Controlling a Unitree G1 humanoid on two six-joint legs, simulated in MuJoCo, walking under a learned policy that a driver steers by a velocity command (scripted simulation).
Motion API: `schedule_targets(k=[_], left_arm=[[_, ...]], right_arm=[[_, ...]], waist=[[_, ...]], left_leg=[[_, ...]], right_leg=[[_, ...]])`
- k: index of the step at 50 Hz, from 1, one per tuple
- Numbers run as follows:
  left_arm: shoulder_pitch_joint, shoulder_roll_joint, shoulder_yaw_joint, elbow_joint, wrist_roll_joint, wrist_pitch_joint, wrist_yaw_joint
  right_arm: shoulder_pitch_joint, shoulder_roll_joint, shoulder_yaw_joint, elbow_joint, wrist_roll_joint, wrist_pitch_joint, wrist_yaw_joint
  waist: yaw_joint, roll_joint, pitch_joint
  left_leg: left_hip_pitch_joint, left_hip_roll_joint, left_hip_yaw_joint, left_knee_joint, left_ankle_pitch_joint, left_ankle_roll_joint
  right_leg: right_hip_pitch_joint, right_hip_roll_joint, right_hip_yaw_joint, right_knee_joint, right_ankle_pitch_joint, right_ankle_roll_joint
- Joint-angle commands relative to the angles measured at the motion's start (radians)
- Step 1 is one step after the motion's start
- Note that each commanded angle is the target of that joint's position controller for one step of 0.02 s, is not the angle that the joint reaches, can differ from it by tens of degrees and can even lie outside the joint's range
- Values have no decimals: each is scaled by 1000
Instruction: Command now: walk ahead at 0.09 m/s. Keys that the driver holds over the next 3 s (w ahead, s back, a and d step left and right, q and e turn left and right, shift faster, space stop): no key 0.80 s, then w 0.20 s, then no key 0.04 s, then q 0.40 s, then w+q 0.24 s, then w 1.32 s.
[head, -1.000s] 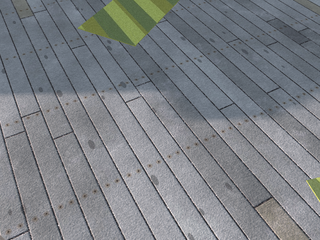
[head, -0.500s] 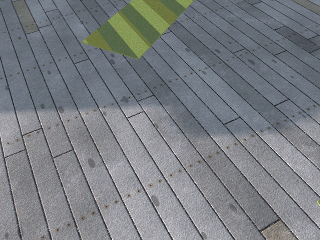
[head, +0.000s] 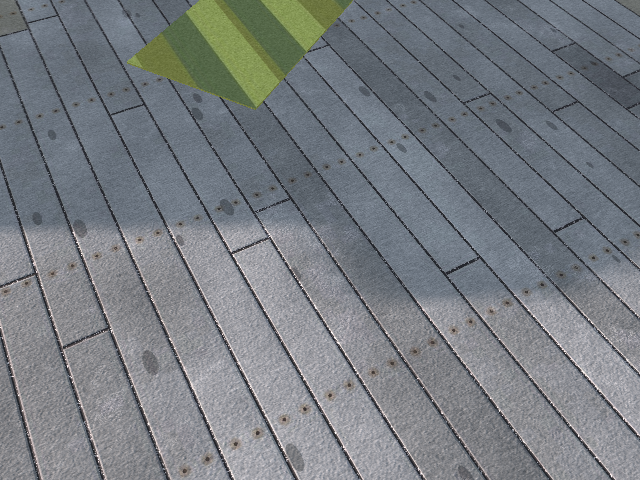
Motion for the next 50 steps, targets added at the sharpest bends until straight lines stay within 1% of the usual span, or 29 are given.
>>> schedule_targets(k=[1, 2, 3, 5, 7, 8, 9, 10, 11, 12, 13, 14, 15, 17, 20, 23, 30, 38, 40, 41, 42, 43, 44, 45, 46, 47, 48, 49, 50], left_arm=[[155, 26, 14, -2, 6, 32, 24], [143, 24, 13, -5, 7, 37, 31], [121, 25, 11, -11, 9, 44, 34], [93, 48, 17, -14, 11, 58, 32], [82, 49, 20, -8, 21, 66, 23], [73, 52, 21, -7, 31, 67, 19], [64, 56, 20, -12, 39, 66, 18], [55, 80, 20, -22, 38, 62, 21], [28, 145, 36, -8, 22, 55, 20], [5, 103, 30, -10, 18, 42, 17], [-9, 77, 24, -6, 21, 30, 16], [-27, 77, 25, -6, 20, 21, 14], [-33, 69, 25, -8, 18, 12, 12], [-9, 65, 24, 3, 13, 2, 11], [18, 68, 24, 13, 10, 1, 10], [34, 67, 23, 20, 9, 5, 9], [38, 56, 20, 28, 8, 18, 10], [30, 46, 20, 35, 9, 28, 13], [28, 45, 20, 37, 10, 30, 14], [51, 35, 19, 50, 9, 32, 14], [58, 42, 23, 55, 2, 34, 15], [50, 51, 27, 49, -4, 34, 17], [40, 53, 27, 37, -8, 29, 20], [36, 46, 25, 25, -13, 16, 20], [28, 37, 22, 15, -17, 0, 18], [9, 22, 19, 1, -17, -18, 13], [-13, 4, 16, -14, -15, -34, 6], [-36, -5, 15, -31, -16, -44, -3], [-57, 4, 18, -43, -18, -50, -10]], right_arm=[[-23, -93, -11, -30, -22, -6, -8], [-17, -101, -13, -27, -28, -5, -13], [-13, -111, -15, -27, -26, -2, -19], [-12, -128, -19, -29, -11, 10, -30], [-28, -126, -17, -27, 8, 25, -38], [-11, -109, -12, -17, 12, 30, -40], [20, -93, -7, -2, 11, 33, -41], [41, -93, -7, 4, 11, 35, -42], [89, -97, -15, 5, 15, 41, -49], [83, -102, -14, 11, 5, 43, -55], [93, -95, -14, 11, 4, 44, -57], [105, -85, -13, 20, 3, 46, -60], [115, -89, -14, 27, 1, 47, -60], [115, -80, -12, 35, 3, 45, -55], [103, -82, -13, 41, 9, 42, -50], [104, -83, -14, 50, 13, 46, -49], [111, -89, -16, 72, 17, 60, -55], [97, -91, -20, 89, 18, 68, -60], [93, -90, -21, 93, 18, 69, -61], [111, -80, -20, 107, 18, 70, -60], [116, -87, -24, 114, 25, 72, -61], [121, -98, -30, 115, 32, 73, -61], [123, -104, -33, 111, 36, 67, -62], [130, -106, -34, 107, 41, 55, -62], [155, -109, -36, 109, 46, 39, -59], [198, -124, -41, 118, 49, 24, -54], [247, -149, -50, 129, 49, 11, -49], [285, -169, -55, 137, 43, 2, -46], [285, -171, -55, 130, 35, -6, -45]], waist=[[48, 111, -135], [47, 121, -140], [41, 126, -154], [36, 127, -169], [54, 128, -125], [53, 119, -94], [51, 96, -56], [32, 57, -16], [-26, -75, 21], [-20, -93, 28], [-33, -107, 11], [-41, -104, 2], [-40, -81, -10], [-30, -41, -35], [-15, -9, -69], [-10, 10, -88], [-11, 23, -77], [-12, 16, -54], [-12, 15, -49], [-11, 16, -70], [-12, 14, -53], [-16, 10, -18], [-20, 18, 34], [-22, 37, 77], [-33, 57, 101], [-48, 89, 104], [-60, 140, 89], [-66, 179, 67], [-63, 178, 61]], left_leg=[[40, 245, -218, -206, 231, 169], [30, 241, -211, -214, 198, 175], [35, 242, -216, -221, 126, 177], [14, 242, -231, -255, -136, 160], [-64, 216, -221, -279, -399, 112], [-92, 197, -215, -283, -490, 78], [-99, 177, -208, -276, -547, 37], [-85, 149, -188, -227, -518, 4], [3, 80, -107, -193, -424, -17], [106, 72, -92, -133, -332, -25], [163, 71, -86, -103, -269, -19], [195, 74, -83, -86, -226, -11], [198, 72, -78, -73, -196, -6], [195, 77, -79, -64, -138, 1], [207, 81, -77, -42, -23, 0], [230, 83, -75, -20, 58, 1], [251, 87, -80, -1, 125, -2], [255, 90, -84, -7, 113, -7], [254, 90, -85, -11, 102, -8], [261, 77, -72, -13, -9, -6], [243, 59, -59, -3, -197, 3], [203, 55, -64, -2, -423, 16], [151, 69, -93, -20, -575, 31], [124, 98, -139, -43, -655, 50], [133, 135, -199, -67, -687, 74], [175, 188, -284, -101, -700, 105], [229, 264, -412, -160, -714, 151], [261, 340, -552, -223, -719, 201], [248, 386, -630, -253, -699, 229]], right_leg=[[67, -57, 8, -152, 38, 2], [84, -53, 0, -228, 37, 2], [99, -52, -4, -296, 61, 0], [156, -45, -17, -397, 189, -7], [236, -25, -47, -509, 309, -24], [254, -23, -51, -547, 310, -38], [248, -44, -28, -618, 314, -55], [210, -89, 19, -697, 275, -78], [61, -78, 25, -719, 97, -95], [-23, -69, 28, -768, 34, -85], [-45, -72, 30, -791, 38, -69], [-47, -67, 27, -793, 83, -55], [-24, -64, 24, -784, 127, -49], [33, -58, 14, -755, 225, -50], [92, -50, 1, -717, 355, -56], [118, -45, -8, -697, 427, -58], [136, -34, -23, -686, 485, -56], [145, -26, -32, -698, 464, -52], [145, -25, -34, -702, 451, -51], [156, -14, -46, -707, 346, -54], [135, 2, -58, -696, 183, -68], [92, 5, -53, -685, 11, -89], [41, -2, -39, -680, -110, -107], [-6, -10, -27, -665, -161, -119], [-55, -14, -24, -627, -152, -125], [-109, -7, -40, -561, -98, -123], [-157, 11, -76, -467, -14, -117], [-183, 24, -87, -385, 44, -122], [-192, 14, -67, -323, 33, -135]])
